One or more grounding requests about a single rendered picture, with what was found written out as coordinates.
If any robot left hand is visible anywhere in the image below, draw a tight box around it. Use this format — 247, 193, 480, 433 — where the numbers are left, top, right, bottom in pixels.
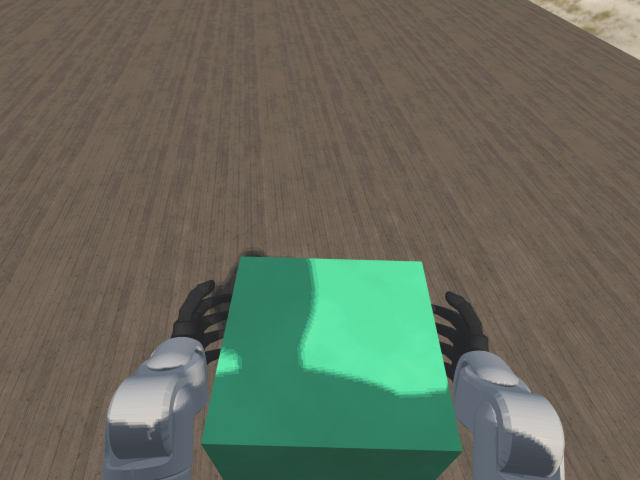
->
170, 280, 232, 365

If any robot right forearm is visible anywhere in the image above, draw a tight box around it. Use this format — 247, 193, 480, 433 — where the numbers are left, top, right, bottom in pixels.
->
453, 351, 565, 480

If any robot right hand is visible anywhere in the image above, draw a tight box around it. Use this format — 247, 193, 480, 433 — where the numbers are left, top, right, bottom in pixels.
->
431, 291, 489, 382

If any carton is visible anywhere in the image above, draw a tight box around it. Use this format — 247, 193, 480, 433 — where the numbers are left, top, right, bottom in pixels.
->
201, 256, 463, 480

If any robot left forearm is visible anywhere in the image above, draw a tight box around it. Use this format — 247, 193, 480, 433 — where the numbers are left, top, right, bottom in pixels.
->
102, 337, 208, 480

